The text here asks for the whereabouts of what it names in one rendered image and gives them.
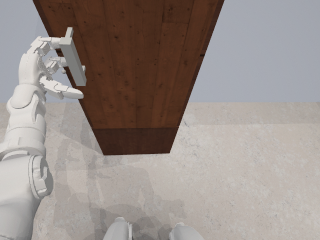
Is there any robot left hand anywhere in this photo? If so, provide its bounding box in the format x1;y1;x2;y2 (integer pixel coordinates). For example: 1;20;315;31
18;36;84;100

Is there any cupboard door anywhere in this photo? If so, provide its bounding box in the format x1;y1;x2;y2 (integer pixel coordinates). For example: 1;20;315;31
39;0;218;129

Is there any right robot shin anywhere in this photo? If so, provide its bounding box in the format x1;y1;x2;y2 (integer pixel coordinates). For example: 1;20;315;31
174;222;185;229

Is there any left robot forearm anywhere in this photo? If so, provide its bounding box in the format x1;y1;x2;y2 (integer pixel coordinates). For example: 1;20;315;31
0;84;47;162

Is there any robot right thigh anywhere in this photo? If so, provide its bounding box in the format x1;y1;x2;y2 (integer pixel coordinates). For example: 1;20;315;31
169;226;204;240

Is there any handle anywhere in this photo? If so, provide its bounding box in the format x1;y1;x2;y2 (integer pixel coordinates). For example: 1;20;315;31
59;27;87;86

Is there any robot left upper arm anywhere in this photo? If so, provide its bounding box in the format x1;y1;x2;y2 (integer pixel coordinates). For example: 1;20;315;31
0;154;54;240

